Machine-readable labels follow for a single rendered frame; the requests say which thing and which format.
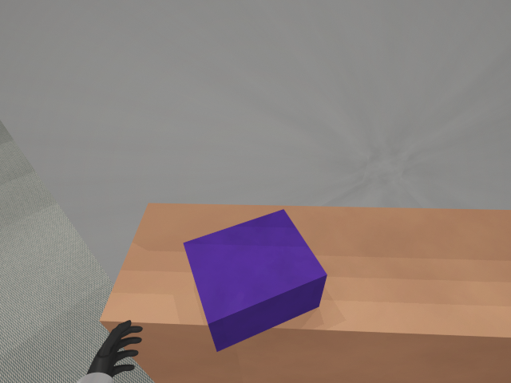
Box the left robot hand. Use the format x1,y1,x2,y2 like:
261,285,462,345
86,320,143,378

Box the pedestal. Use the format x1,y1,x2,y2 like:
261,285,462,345
99,203,511,383

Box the carton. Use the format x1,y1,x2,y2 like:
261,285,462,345
183,209,327,352

